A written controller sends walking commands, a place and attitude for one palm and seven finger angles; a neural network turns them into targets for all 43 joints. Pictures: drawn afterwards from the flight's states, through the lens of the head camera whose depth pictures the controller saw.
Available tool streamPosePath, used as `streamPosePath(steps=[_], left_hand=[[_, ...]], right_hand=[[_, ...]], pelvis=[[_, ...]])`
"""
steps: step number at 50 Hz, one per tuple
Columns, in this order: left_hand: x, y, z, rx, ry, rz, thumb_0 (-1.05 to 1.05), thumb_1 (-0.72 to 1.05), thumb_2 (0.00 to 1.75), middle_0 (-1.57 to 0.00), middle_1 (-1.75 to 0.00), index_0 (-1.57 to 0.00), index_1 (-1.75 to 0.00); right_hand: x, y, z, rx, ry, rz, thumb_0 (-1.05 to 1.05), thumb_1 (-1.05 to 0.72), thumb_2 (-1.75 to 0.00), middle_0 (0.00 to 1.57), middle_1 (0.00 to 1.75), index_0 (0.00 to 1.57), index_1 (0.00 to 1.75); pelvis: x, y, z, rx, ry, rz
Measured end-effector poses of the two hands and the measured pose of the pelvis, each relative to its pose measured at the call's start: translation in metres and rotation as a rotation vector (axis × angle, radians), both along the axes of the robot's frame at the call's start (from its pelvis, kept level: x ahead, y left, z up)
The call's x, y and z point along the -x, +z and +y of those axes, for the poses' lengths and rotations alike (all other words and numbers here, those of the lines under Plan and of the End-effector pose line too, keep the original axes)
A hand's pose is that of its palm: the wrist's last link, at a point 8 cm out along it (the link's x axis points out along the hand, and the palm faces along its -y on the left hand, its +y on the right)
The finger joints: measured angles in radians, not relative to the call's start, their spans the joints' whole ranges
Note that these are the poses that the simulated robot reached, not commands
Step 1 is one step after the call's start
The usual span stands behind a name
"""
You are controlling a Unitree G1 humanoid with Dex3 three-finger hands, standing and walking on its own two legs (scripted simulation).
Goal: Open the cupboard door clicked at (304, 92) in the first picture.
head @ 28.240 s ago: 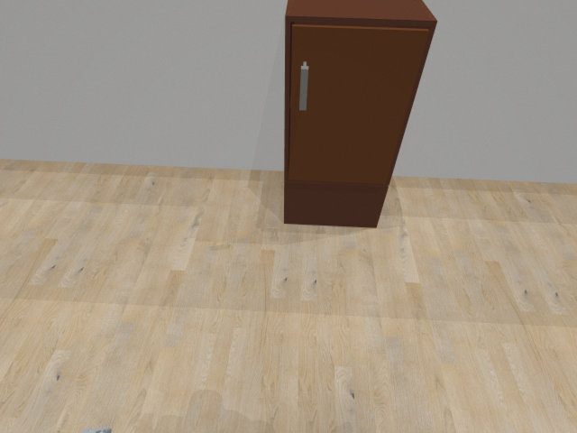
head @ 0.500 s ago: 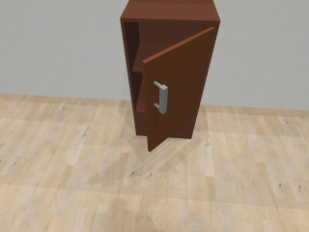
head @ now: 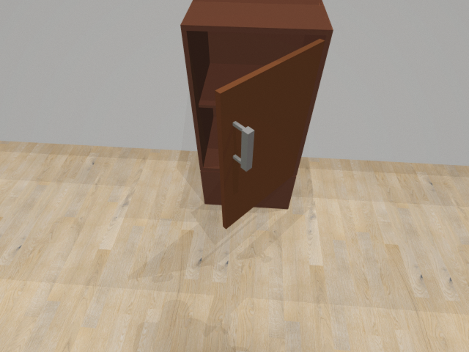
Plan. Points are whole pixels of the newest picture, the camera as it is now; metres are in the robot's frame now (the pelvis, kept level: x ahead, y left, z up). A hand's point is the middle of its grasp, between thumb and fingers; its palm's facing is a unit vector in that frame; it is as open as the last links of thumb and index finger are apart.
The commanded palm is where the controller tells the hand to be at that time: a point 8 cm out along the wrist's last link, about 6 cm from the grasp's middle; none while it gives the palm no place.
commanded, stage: look to check the result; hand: left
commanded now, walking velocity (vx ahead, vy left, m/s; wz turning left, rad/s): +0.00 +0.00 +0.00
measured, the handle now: (241, 146) +0.62 +0.02 -0.05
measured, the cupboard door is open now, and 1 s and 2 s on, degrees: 47 47 47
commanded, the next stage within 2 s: walk to a spot facing it in 0.38 s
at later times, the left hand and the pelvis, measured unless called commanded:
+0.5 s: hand out of the picture -0.01 +0.15 -0.17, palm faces +0.06 -0.98 -0.18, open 7.3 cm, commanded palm none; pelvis +0.01 -0.01 +0.00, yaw +0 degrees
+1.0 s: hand out of the picture +0.09 +0.17 -0.17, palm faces -0.08 -0.95 -0.29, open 7.3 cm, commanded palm none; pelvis +0.00 -0.03 -0.02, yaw -9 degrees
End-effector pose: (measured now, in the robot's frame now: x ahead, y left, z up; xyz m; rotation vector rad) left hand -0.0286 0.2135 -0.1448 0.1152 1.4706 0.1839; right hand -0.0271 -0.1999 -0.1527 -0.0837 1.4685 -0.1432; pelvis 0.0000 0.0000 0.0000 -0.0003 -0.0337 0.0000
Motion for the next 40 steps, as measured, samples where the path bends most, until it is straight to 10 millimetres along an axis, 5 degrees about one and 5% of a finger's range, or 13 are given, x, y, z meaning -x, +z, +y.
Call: streamPosePath(steps=[32,40], left_hand=[[-0.023,0.000,-0.012,0.001,-0.008,-0.011,0.00,0.91,0.90,-0.20,-0.30,-0.20,-0.29],[-0.049,-0.003,0.000,-0.028,-0.073,-0.013,0.01,0.91,0.89,-0.20,-0.30,-0.20,-0.29]], right_hand=[[-0.020,-0.002,-0.020,0.023,-0.010,-0.012,0.01,-0.92,-0.90,0.20,0.30,0.20,0.30],[-0.021,-0.005,-0.041,0.068,-0.096,-0.055,0.00,-0.91,-0.90,0.20,0.30,0.20,0.30]], pelvis=[[-0.010,-0.002,-0.011,-0.003,-0.027,0.008],[-0.008,-0.008,-0.016,-0.010,-0.102,0.029]])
